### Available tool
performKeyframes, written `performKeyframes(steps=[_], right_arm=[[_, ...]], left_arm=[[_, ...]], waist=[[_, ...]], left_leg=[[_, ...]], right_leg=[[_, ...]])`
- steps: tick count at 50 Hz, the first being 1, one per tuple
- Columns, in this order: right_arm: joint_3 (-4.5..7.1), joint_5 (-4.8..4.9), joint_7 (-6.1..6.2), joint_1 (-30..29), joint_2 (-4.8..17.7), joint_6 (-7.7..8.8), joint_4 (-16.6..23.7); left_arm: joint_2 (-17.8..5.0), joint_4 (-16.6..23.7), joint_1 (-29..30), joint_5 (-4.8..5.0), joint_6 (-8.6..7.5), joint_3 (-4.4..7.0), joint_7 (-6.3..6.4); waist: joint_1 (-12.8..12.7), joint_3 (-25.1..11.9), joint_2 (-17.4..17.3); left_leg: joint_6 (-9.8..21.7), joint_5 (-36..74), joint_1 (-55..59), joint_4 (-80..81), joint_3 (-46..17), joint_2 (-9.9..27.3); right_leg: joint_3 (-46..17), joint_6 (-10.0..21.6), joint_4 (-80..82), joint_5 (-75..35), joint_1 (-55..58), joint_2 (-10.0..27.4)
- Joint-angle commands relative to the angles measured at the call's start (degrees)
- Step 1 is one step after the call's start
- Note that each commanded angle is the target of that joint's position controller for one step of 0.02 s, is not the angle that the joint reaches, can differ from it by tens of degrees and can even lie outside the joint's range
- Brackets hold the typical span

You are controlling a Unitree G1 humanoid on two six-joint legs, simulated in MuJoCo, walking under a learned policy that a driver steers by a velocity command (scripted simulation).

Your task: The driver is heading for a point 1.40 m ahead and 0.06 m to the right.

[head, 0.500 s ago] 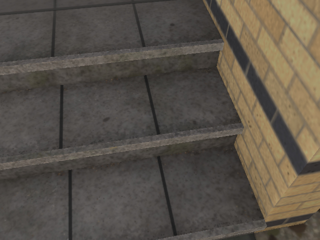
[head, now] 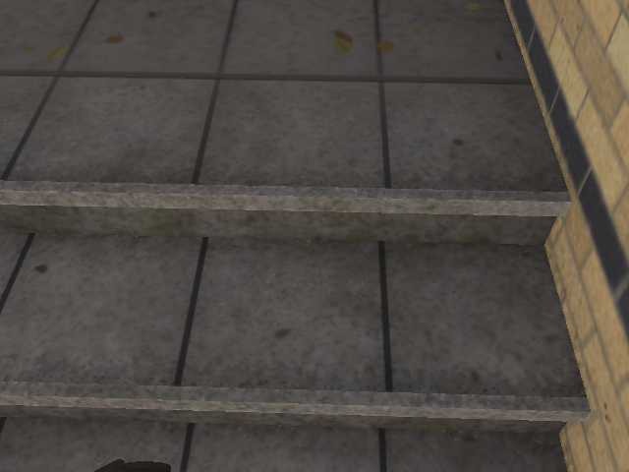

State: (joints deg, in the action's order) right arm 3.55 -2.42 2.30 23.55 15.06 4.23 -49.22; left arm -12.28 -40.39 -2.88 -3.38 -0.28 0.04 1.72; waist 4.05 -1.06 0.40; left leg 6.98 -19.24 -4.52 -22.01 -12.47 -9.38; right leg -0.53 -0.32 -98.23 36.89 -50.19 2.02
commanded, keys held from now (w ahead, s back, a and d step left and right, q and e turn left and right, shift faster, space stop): w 1.00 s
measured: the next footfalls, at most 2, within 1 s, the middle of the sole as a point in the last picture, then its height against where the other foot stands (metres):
right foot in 0.18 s outside the picture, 0.15 m higher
left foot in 0.74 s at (287, 325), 0.15 m higher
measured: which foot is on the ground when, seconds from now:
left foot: down 0.00-0.18, up 0.20-0.72, down 0.74-1.00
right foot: up 0.00-0.16, down 0.18-0.78, up 0.80-1.00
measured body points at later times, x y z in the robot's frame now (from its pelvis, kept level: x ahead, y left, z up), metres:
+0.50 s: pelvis +0.28 -0.11 +0.14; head +0.30 -0.11 +0.59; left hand +0.18 +0.08 -0.01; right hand +0.47 -0.29 +0.02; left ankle +0.36 +0.06 -0.30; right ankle +0.25 -0.19 -0.58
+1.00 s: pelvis +0.62 -0.05 +0.28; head +0.62 -0.06 +0.73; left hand +0.72 +0.19 +0.16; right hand +0.61 -0.29 +0.13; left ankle +0.61 +0.03 -0.43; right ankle +0.63 -0.21 -0.17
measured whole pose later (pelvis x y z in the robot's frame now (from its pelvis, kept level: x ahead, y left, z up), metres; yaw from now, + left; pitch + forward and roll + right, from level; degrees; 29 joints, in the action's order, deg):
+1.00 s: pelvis +0.62 -0.05 +0.28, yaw +4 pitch +6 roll +3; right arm 0.4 -4.5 -2.7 21.2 11.1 2.9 -63.7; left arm -13.9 -52.6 -9.5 -2.9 -2.9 0.2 -5.3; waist 0.0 -6.6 3.0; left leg 4.1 -19.3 -25.4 -38.2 7.5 -3.4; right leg -10.8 13.6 -116.4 8.3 -63.4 -1.2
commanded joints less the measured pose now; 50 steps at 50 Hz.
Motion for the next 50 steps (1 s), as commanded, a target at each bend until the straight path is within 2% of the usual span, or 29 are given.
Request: performKeyframes(steps=[1, 4, 5, 6, 7, 8, 9, 10, 11, 12, 14, 15, 16, 22, 24, 29, 31, 33, 35, 37, 38, 39, 40, 41, 42, 43, 44, 46, 50], right_arm=[[2.16, -0.77, 0.74, 16.4, 10.0, 1.51, -2.8], [0.44, 1.55, 0.43, 9.6, 7.9, 1.07, -4.3], [0.05, 2.78, 0.37, 3.4, 7.4, 0.09, -2.2], [0.52, 4.95, 0.02, -5.3, 10.4, 0.28, 0.4], [2.33, 5.71, -1.24, -4.7, 16.6, 0.91, 0.8], [3.86, 6.72, -1.87, -6.2, 19.6, 2.21, -0.9], [4.2, 7.06, -2.29, -8.6, 17.2, 3.27, -1.4], [1.27, 4.03, -3.92, -9.6, 3.3, 4.45, -0.6], [0.73, 1.3, -5.04, 5.2, 0.4, 3.84, 0.2], [0.8, 0.19, -5.14, 6.8, 1.0, 2.55, -0.3], [-0.55, -2.19, -4.56, 0.5, -2.5, 0.64, 2.2], [-3.22, 0.46, -6.48, -6.0, -2.2, -0.98, 4.8], [-3.54, 0.3, -6.72, -5.6, -2.4, -1.41, 5.4], [-5.13, 0.05, -6.04, -8.4, -0.7, -3.24, 5.8], [-6.88, 0.34, -5.96, -14.3, -4.3, -2.88, 7.2], [-7.98, 1.41, -4.48, -35.5, -2.9, -2.17, 13.9], [-8.3, 0.68, -5.76, -43.6, -5.0, -4.03, 16.1], [-8.25, -0.68, -6.9, -41.1, -5.6, -5.32, 15.1], [-7.71, -0.38, -8.22, -42.3, -3.8, -5.64, 16.1], [-7.05, 0.78, -8.45, -34.5, -2.2, -4.36, 14.7], [-5.35, 0.3, -7.44, -22.0, 1.0, -3.65, 11.5], [-5.31, 2.75, -7.23, -11.8, 2.2, -2.74, 7.5], [-3.57, -0.26, -6.12, 7.1, 4.4, -4.4, 0.7], [-1.33, -0.97, -5.24, 13.9, 9.1, -3.4, -3.0], [-0.58, -0.41, -4.31, 8.5, 10.5, -1.19, -4.6], [-0.85, 0.03, -4.32, -0.4, 7.4, -0.72, -4.1], [-2.39, -0.07, -5.05, -6.2, 0.1, -0.73, -5.7], [-5.11, -1.07, -5.86, -11.3, -9.1, -1.05, -8.5], [-4.48, -4.0, -4.76, -8.1, -7.4, 0.96, -11.4]], left_arm=[[-0.7, 17.3, 25.1, -0.7, -2.27, -1.25, 1.22], [0.9, 23.0, 27.1, -0.32, -1.63, -3.34, 0.36], [3.2, 22.8, 19.7, -0.1, -0.13, -4.39, -0.95], [1.4, 19.1, 8.7, 0.13, 0.9, -3.34, -0.95], [-3.8, 12.3, -7.7, 0.39, 1.83, -0.06, -0.72], [-5.9, 7.8, -23.2, 0.85, 2.41, 2.25, 0.03], [-10.8, 3.4, -32.0, -0.26, 2.07, 4.6, 0.85], [-16.3, -0.8, -32.1, -0.96, 1.43, 4.73, 1.38], [-18.2, 0.1, -23.8, 1.26, 1.48, 5.78, 1.29], [-13.9, 1.5, -11.9, 2.52, 0.24, 5.18, 0.59], [-2.7, -3.2, -5.6, 2.59, -1.42, 2.77, 0.18], [3.1, -5.7, -9.9, 0.77, -3.92, -0.09, -2.51], [4.4, -9.8, -11.3, -0.02, -4.83, -0.43, -2.66], [2.4, -15.7, -11.8, -2.28, -7.1, -1.02, -5.72], [4.0, -20.1, -22.6, -3.76, -6.81, -1.87, -4.95], [3.1, -25.8, -39.1, -5.85, -5.65, -3.11, -6.26], [3.1, -23.8, -37.8, -3.95, -4.9, -3.64, -8.06], [1.0, -19.2, -28.2, -0.52, -6.1, -3.46, -8.94], [-7.1, -19.7, -31.5, 0.96, -7.79, -1.79, -8.7], [-12.3, -21.2, -31.6, 1.37, -7.77, 0.59, -8.96], [-13.3, -20.3, -29.4, 0.08, -7.7, 1.9, -8.96], [-3.9, -21.3, -41.2, -3.75, -8.01, -0.19, -9.15], [-3.0, -20.4, -34.4, -2.39, -6.26, 0.57, -9.71], [-3.2, -18.6, -25.7, 1.52, -5.28, 2.32, -10.39], [-3.2, -18.0, -22.7, 2.19, -5.16, 2.96, -9.66], [-0.4, -17.0, -20.5, 0.91, -5.38, 1.79, -8.83], [0.1, -14.9, -15.4, 0.28, -5.13, 0.98, -8.2], [4.7, -12.7, -14.1, 0.22, -3.44, -1.23, -7.19], [4.9, -10.0, -9.0, 1.31, -1.88, -2.75, -7.19]], waist=[[6.3, 9.3, -4.3], [1.5, 10.3, -1.7], [-3.2, 4.0, 4.7], [-9.6, -3.2, 1.7], [-14.2, -15.7, -2.9], [-22.8, -21.2, -8.3], [-27.2, -20.3, -1.0], [-21.5, -16.1, 23.9], [-10.1, -19.7, 27.3], [-2.9, -11.5, 16.2], [-0.2, 1.0, 3.8], [-6.5, 0.4, 7.4], [-4.1, -0.2, 5.8], [0.8, -1.2, 1.6], [-2.8, -0.3, 3.1], [-9.6, 3.9, 2.8], [-10.6, 3.5, 5.5], [-5.8, 1.1, 5.5], [-3.7, -3.5, 9.4], [-0.9, -4.8, 11.8], [2.4, -10.7, 10.6], [-0.5, -30.9, -4.6], [9.1, -32.3, -11.8], [10.0, -19.8, -13.8], [5.9, -11.4, -7.5], [2.3, -9.2, -6.3], [-0.3, -8.6, 0.0], [-6.9, -8.1, 2.5], [-8.9, -1.7, -3.4]], left_leg=[[12.6, 36.3, 29.4, 1.7, -20.4, 29.1], [3.2, 22.3, 2.1, 17.0, -8.5, 20.0], [3.7, 34.1, -14.7, 24.8, -3.9, 18.1], [2.6, 54.6, -23.6, 20.7, -0.8, 15.8], [2.2, 82.3, -19.9, 9.9, 1.9, 15.5], [0.7, 96.9, -15.0, -5.7, 0.8, 17.0], [-2.3, 82.3, -14.3, -29.3, -1.0, 12.5], [-4.0, 5.9, -23.9, -56.7, -3.5, -4.2], [-3.1, 1.8, -28.1, -70.2, -11.0, -5.7], [-3.2, 4.9, -32.2, -73.9, -4.6, -1.8], [-2.8, 7.8, -38.4, -79.0, 4.2, 3.5], [1.3, 14.8, -51.3, -85.3, -7.0, 3.5], [3.8, 19.7, -56.0, -86.2, -7.9, 4.0], [4.2, 22.4, -67.2, -90.3, 4.5, 9.6], [5.1, 14.6, -78.5, -102.3, 7.2, 9.9], [5.6, 15.0, -90.8, -82.7, 14.3, 16.0], [3.9, 15.5, -74.3, -76.0, 16.5, 17.3], [3.5, 11.0, -54.1, -65.7, 20.8, 13.9], [0.6, 4.6, -42.8, -53.6, 27.2, 7.5], [0.9, 1.3, -38.2, -36.9, 26.9, 4.1], [2.6, 9.4, -22.8, -33.7, 21.4, 4.9], [13.9, 20.2, 12.7, -34.0, -1.7, 15.3], [17.6, 14.5, 21.7, -14.9, -24.8, 22.2], [16.6, 5.1, 8.2, -4.9, -36.2, 24.8], [12.1, 0.0, -1.8, -4.7, -30.9, 23.5], [13.1, 2.9, -6.6, -5.8, -25.4, 23.6], [12.9, 8.2, -9.9, -5.6, -20.2, 24.1], [9.6, 13.0, -14.3, -2.9, -10.0, 22.8], [7.2, 5.5, -21.1, 5.2, 5.6, 18.1]], right_leg=[[-6.4, 3.7, -29.3, 20.1, -55.7, 0.4], [-0.6, 5.3, -1.6, 15.9, -29.3, 2.0], [5.4, 5.5, 13.5, -3.0, 2.5, 1.2], [3.0, 5.9, 23.6, -16.3, 28.5, -0.6], [7.4, 4.6, 19.2, -18.1, 45.6, -6.0], [3.8, 4.8, 25.9, -17.4, 54.1, -5.8], [-2.2, 6.6, 40.3, -14.1, 54.7, -5.0], [-28.0, 10.9, 59.2, -19.7, 48.4, 8.0], [-56.4, 11.7, 78.3, -16.6, 44.4, 16.6], [-57.1, 12.6, 77.8, -1.1, 37.1, 15.5], [-40.1, 12.3, 71.7, 8.3, 23.0, 10.3], [-33.7, 15.1, 70.2, 5.2, 24.5, 7.4], [-35.1, 15.0, 72.5, 1.8, 26.0, 7.4], [-11.8, 13.0, 79.0, -15.2, 22.4, 4.5], [-11.8, 13.5, 78.8, -17.5, 30.1, 5.7], [-13.3, 14.1, 85.4, -18.8, 44.2, 9.0], [-10.8, 14.7, 93.8, -25.3, 31.4, 11.0], [-3.4, 13.8, 94.5, -49.5, 25.7, 10.3], [-2.7, 15.8, 89.3, -97.9, 36.9, 11.7], [-0.4, 12.9, 80.9, -119.7, 54.7, 12.6], [0.1, 9.5, 70.0, -118.4, 51.5, 11.9], [-4.6, 7.5, 53.4, -99.0, 27.8, 7.1], [-7.9, 5.4, 37.9, -46.6, 14.9, -3.1], [-14.0, 4.9, 6.1, -33.9, 6.5, -9.0], [-17.2, 5.6, -8.9, -36.5, -0.3, -7.8], [-17.2, 7.4, -16.9, -35.4, -5.9, -8.2], [-16.2, 10.3, -22.1, -34.9, -9.4, -7.9], [-14.2, 15.0, -23.9, -35.6, -15.5, -4.8], [-4.7, 14.8, -29.4, -21.2, -22.4, -1.2]])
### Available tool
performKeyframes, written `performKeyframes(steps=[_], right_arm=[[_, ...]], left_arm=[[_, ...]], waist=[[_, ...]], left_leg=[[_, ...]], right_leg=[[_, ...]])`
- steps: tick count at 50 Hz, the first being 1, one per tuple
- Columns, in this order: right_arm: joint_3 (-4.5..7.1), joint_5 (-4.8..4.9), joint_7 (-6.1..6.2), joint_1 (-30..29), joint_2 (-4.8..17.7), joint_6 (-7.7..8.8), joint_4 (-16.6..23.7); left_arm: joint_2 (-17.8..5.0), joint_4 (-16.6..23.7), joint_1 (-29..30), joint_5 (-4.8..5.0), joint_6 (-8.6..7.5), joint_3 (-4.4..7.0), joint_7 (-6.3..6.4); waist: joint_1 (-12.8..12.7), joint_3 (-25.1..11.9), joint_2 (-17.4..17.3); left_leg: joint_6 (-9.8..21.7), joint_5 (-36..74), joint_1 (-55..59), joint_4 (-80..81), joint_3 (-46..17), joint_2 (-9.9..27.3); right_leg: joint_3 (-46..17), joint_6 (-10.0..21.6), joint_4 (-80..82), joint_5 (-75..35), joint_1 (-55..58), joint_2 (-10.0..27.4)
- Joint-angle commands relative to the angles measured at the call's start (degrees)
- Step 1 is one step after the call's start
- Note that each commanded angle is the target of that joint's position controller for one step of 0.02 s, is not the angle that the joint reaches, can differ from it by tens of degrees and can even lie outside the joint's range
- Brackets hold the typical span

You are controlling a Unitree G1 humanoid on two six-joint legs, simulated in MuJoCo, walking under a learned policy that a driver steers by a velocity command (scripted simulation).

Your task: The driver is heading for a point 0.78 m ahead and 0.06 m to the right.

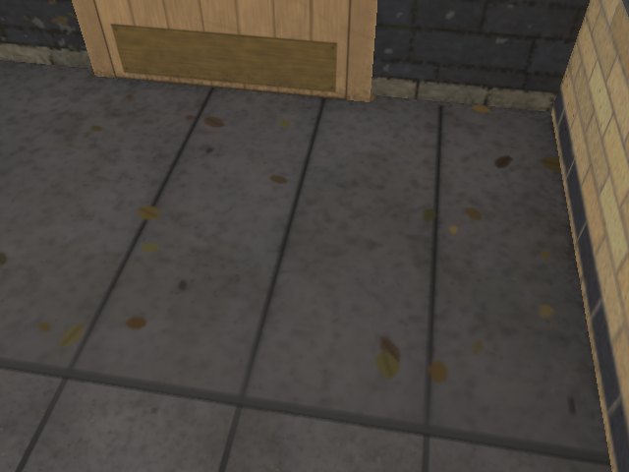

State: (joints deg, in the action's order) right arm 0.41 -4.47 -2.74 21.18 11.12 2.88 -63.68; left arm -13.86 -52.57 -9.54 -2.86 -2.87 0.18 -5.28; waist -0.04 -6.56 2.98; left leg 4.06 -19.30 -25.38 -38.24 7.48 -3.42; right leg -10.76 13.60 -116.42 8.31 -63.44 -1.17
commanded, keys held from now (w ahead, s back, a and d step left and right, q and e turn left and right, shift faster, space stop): w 0.90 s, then no key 0.10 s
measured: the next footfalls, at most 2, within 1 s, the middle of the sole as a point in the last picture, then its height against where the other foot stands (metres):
right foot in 0.24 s outside the picture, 0.15 m higher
left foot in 0.82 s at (289, 373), level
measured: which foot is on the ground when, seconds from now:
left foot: down 0.00-0.30, up 0.32-0.80, down 0.82-1.00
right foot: up 0.00-0.22, down 0.24-0.86, up 0.88-1.00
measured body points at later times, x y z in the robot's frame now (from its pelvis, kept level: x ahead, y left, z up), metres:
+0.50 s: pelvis +0.30 -0.07 +0.14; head +0.31 -0.07 +0.59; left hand +0.25 +0.16 -0.02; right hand +0.43 -0.31 +0.01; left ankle +0.31 +0.09 -0.40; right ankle +0.30 -0.15 -0.56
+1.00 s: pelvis +0.58 +0.00 +0.18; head +0.60 +0.00 +0.63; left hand +0.61 +0.24 +0.03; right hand +0.72 -0.25 +0.06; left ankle +0.63 +0.08 -0.56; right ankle +0.47 -0.14 -0.46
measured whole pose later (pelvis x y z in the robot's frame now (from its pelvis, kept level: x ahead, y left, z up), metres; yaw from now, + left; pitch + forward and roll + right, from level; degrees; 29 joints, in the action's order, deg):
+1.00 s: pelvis +0.58 +0.00 +0.18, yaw +0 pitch +3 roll +0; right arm 6.1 -1.9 -0.3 8.3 11.5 5.3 -51.7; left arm -10.8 -56.3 -18.3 -3.0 -6.2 2.6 -2.6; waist -0.9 -2.0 0.2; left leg 4.5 -7.7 -17.9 -22.7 4.5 -2.2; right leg -2.5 1.5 -66.3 22.4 -22.9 1.6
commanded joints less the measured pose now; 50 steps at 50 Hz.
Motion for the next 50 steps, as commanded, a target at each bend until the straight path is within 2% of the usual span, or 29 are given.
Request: performKeyframes(steps=[1, 3, 4, 7, 9, 12, 13, 14, 15, 16, 17, 18, 19, 21, 23, 24, 26, 28, 31, 33, 38, 41, 42, 43, 44, 45, 46, 48, 50], right_arm=[[-1.79, -3.24, 0.39, -4.1, -3.0, 2.05, 2.3], [-2.22, -4.63, 0.14, 0.7, -2.1, 2.03, 0.7], [-2.33, -4.87, -0.52, 3.2, -0.5, 2.39, 0.0], [-2.46, -2.13, -2.13, 1.7, 3.0, 2.31, 4.6], [-2.05, 1.22, -2.61, 3.9, 6.4, 3.68, 6.1], [1.11, 1.56, -2.69, 10.7, 13.0, 4.46, 2.8], [2.08, 1.81, -2.63, 9.0, 12.9, 4.56, 3.6], [1.04, -0.65, -2.83, 17.4, 6.1, 4.94, 3.2], [0.72, -0.24, -3.78, 11.9, 4.1, 3.97, 5.3], [1.47, 1.13, -4.47, 2.4, 2.0, 2.85, 7.5], [1.68, 2.18, -3.19, 0.0, 0.8, 3.1, 7.9], [0.91, 1.69, -1.85, -1.0, -1.0, 3.84, 7.9], [0.6, 1.43, -0.68, -4.0, -0.5, 3.94, 10.1], [-0.58, 1.49, 0.31, -6.9, -1.6, 2.85, 12.9], [-0.66, 0.88, 0.24, -7.4, -0.5, 1.9, 12.6], [-0.07, 2.06, -0.22, -9.0, 0.7, 1.76, 13.6], [0.91, 0.35, -0.62, -14.0, 3.5, 2.66, 16.3], [0.87, 0.06, -1.0, -18.6, 3.2, 3.36, 17.4], [0.48, 1.07, -1.61, -23.9, 0.3, 2.45, 19.0], [1.22, 1.38, -1.86, -28.3, 0.7, 1.11, 21.1], [3.27, 2.15, -0.67, -33.7, 2.4, 0.56, 24.3], [5.55, 3.45, 0.28, -29.4, 5.3, 1.53, 23.7], [6.38, 3.7, 0.84, -23.3, 7.6, 2.11, 22.1], [5.99, 3.64, 0.56, -16.7, 8.4, 2.38, 20.5], [6.63, 2.69, 1.56, -1.7, 8.9, 2.0, 16.4], [7.01, 1.43, 2.22, 6.7, 8.6, 2.2, 11.4], [8.1, 2.04, 2.87, 1.2, 10.8, 3.05, 11.9], [7.28, 2.81, 2.96, -7.8, 6.2, 3.16, 12.7], [6.13, 2.52, 2.53, -13.4, 1.5, 3.19, 14.2]], left_arm=[[6.0, 4.9, 2.6, 0.82, 0.74, -3.34, -0.16], [6.1, 8.7, 10.2, 0.93, 0.13, -4.46, 0.81], [3.2, 11.5, 14.3, 0.87, 0.12, -4.24, 1.14], [2.8, 13.9, 21.0, 0.87, 2.37, -4.54, 0.84], [2.0, 11.9, 16.9, 0.06, 2.8, -3.64, -0.64], [1.3, 12.6, 14.4, 0.3, 1.4, -2.4, -0.72], [-0.5, 11.1, 7.0, -0.07, 0.55, -1.33, -0.11], [-3.1, 8.0, -1.0, 2.37, -0.17, -1.37, 0.37], [-7.4, 2.9, -18.1, 0.19, 0.59, 0.26, 1.35], [-10.9, -1.0, -27.0, -1.34, -0.17, 1.89, 1.96], [-9.5, -2.5, -25.2, -0.88, -2.37, 1.66, 2.93], [-6.2, -3.3, -17.8, -0.11, -3.06, 1.42, 3.1], [-2.0, -3.9, -11.9, 0.41, -3.11, 0.97, 2.68], [5.8, -5.5, -4.1, 0.03, -2.48, -1.49, 2.69], [7.2, -6.1, -2.2, -0.74, -3.53, -1.9, 2.76], [5.0, -5.4, -1.2, -1.02, -4.14, -1.13, 2.62], [4.2, -3.8, -0.5, -1.15, -5.25, -1.55, 3.5], [2.8, -3.9, -6.0, -2.23, -6.0, -1.44, 4.04], [-0.4, -4.3, -14.5, -0.79, -6.08, -0.56, 3.12], [-2.0, -5.7, -19.5, 0.74, -5.63, 0.28, 1.7], [-1.8, -7.7, -20.6, 1.1, -4.89, 1.72, 0.91], [-2.8, -7.7, -18.5, 0.65, -4.45, 2.62, 1.97], [-2.0, -5.9, -17.7, 0.58, -4.7, 2.75, 2.57], [3.5, -5.7, -27.3, 0.39, -5.26, 1.01, 3.7], [2.6, -4.1, -23.5, 0.09, -5.23, 0.69, 2.61], [-0.6, -1.9, -13.0, 0.9, -3.97, 2.56, 1.39], [-1.7, -0.9, -8.9, 1.52, -3.91, 3.49, 1.66], [1.0, -1.6, -11.1, -0.45, -4.16, 2.95, 2.8], [5.7, -0.4, -10.4, -0.76, -3.39, 1.65, 3.08]], waist=[[-4.4, 5.3, -3.5], [-2.9, 6.3, -2.6], [-2.0, 4.5, -0.2], [-0.6, 5.9, -7.5], [-1.3, 4.2, -9.3], [-2.0, 0.7, -13.7], [-4.2, -4.2, -14.3], [-2.0, -17.0, -2.4], [-9.9, -21.4, 7.2], [-12.7, -12.5, 11.8], [-10.9, -4.4, 8.5], [-6.8, 0.0, 6.3], [-3.8, -0.3, -1.2], [2.6, -2.4, -6.1], [5.0, -0.8, -5.8], [5.1, 0.5, -5.3], [4.3, 1.2, 0.1], [0.9, 1.4, -1.7], [-3.0, 3.0, -0.4], [-4.7, 5.6, 1.0], [-3.8, 8.7, 1.6], [0.4, 4.1, 1.1], [1.3, -3.5, -0.2], [-0.3, -17.3, -9.6], [6.8, -19.9, -16.3], [10.2, -11.2, -12.4], [7.8, -0.2, -9.7], [1.5, 0.7, -5.7], [-2.0, -1.5, -3.9]], left_leg=[[9.8, 2.3, -0.3, 22.6, -14.8, 13.1], [8.8, 2.9, 3.7, 24.5, -13.9, 13.5], [7.4, 1.4, 5.1, 25.6, -12.1, 12.5], [9.3, 9.1, -6.6, 37.2, -9.2, 14.3], [11.3, 34.0, -1.5, 33.8, -6.7, 15.8], [9.7, 79.1, 25.9, 21.2, -6.3, 18.9], [7.0, 86.9, 25.9, 12.6, -4.3, 17.5], [3.2, 73.2, 5.7, -1.2, -7.3, 12.9], [1.1, 31.9, -8.8, -16.0, -10.2, 3.7], [1.0, 10.4, -24.3, -44.5, -18.4, -2.1], [2.4, 14.9, -31.4, -58.6, -23.5, -0.9], [3.5, 17.3, -33.1, -63.9, -22.3, 0.7], [4.9, 17.8, -32.7, -66.8, -21.4, 0.9], [7.3, 16.9, -34.5, -71.3, -21.4, 3.4], [6.5, 17.2, -36.9, -65.1, -19.0, 5.6], [6.0, 15.7, -33.8, -58.0, -15.9, 7.5], [3.4, 15.2, -29.7, -50.1, -11.9, 10.2], [1.4, 21.7, -31.4, -38.2, -10.9, 11.8], [-1.4, 26.6, -21.6, -16.8, -5.5, 10.4], [-2.7, 26.2, -17.4, -8.1, -3.8, 8.3], [-0.3, 18.2, -18.6, 7.4, -5.4, 6.5], [4.1, 21.5, 1.3, 10.0, -2.8, 2.8], [7.3, 28.3, 17.1, 4.4, -4.1, 4.0], [16.4, 33.7, 45.2, 2.1, -15.7, 12.9], [20.9, 25.8, 56.5, 14.4, -35.2, 22.5], [15.1, 13.9, 52.5, 21.2, -38.1, 21.5], [11.5, 15.6, 40.3, 21.8, -32.9, 21.0], [12.5, 41.9, 24.4, 22.3, -23.1, 20.8], [12.7, 55.6, 19.0, 22.8, -17.8, 19.8]], right_leg=[[5.5, 1.7, -11.8, 7.6, -13.7, 2.4], [5.9, 3.3, -6.3, 7.0, -19.0, 4.3], [8.0, 2.4, 8.2, -1.0, -16.1, 6.6], [13.6, -3.3, 24.3, -1.9, 6.7, 8.5], [19.7, -6.3, 30.5, 5.2, 15.9, 3.9], [22.2, -5.2, 51.4, 15.3, 18.0, -1.7], [19.2, -3.1, 53.7, 6.6, 28.6, -1.8], [0.2, 4.8, 55.5, -3.2, 56.3, 5.4], [-22.3, 8.5, 76.2, 10.8, 69.2, 11.0], [-39.0, 8.5, 90.2, 26.3, 65.1, 15.3], [-36.8, 3.7, 90.0, 37.2, 55.9, 14.6], [-28.9, 3.5, 87.7, 32.1, 47.3, 14.1], [-22.6, 3.7, 87.0, 20.9, 43.6, 14.4], [-18.0, 0.6, 89.2, 10.1, 38.7, 15.1], [-8.0, -1.2, 92.1, 4.0, 37.6, 12.3], [-0.3, -2.0, 95.2, 4.1, 36.4, 9.8], [2.0, -1.0, 99.0, -0.3, 35.4, 8.9], [5.7, -1.5, 99.0, -11.1, 42.4, 8.9], [9.5, -1.1, 101.0, -19.9, 46.4, 9.0], [7.5, 0.3, 103.2, -19.6, 50.7, 11.6], [5.3, -0.2, 102.4, -26.4, 72.5, 17.0], [10.1, -5.1, 94.6, -43.9, 70.0, 13.4], [12.2, -8.3, 87.8, -41.3, 63.9, 9.8], [12.5, -12.3, 75.5, -24.5, 46.1, 4.1], [11.1, -14.6, 63.2, 10.8, 32.6, -3.6], [6.6, -12.9, 50.7, 20.4, 23.8, -2.4], [5.0, -11.7, 44.6, 17.1, 19.6, 1.5], [4.3, -10.7, 44.7, 12.7, 28.2, 5.6], [5.6, -13.1, 47.2, 14.9, 32.2, 7.1]])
